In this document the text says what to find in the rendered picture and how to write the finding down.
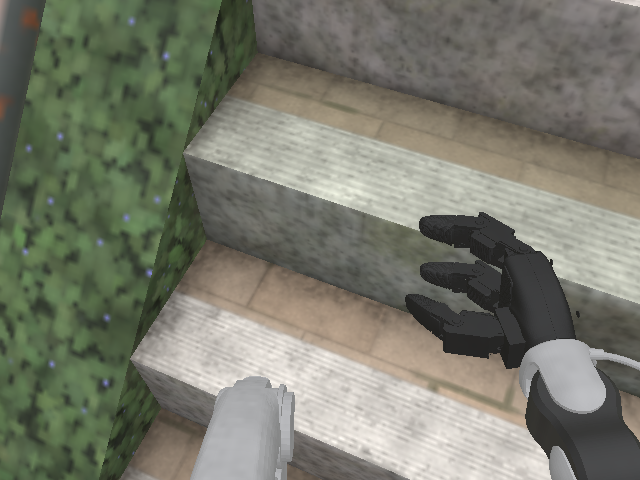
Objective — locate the right robot hand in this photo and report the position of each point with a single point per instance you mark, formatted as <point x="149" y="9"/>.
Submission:
<point x="527" y="300"/>

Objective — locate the robot right forearm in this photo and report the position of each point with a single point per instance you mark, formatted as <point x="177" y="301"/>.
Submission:
<point x="574" y="413"/>

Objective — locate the robot left thigh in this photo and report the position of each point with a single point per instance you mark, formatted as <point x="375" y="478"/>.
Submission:
<point x="250" y="434"/>

